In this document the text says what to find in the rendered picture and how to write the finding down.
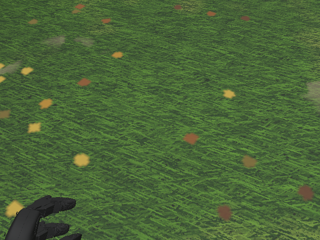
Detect left robot hand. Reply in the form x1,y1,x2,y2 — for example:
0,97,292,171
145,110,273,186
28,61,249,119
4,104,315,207
4,195,82,240

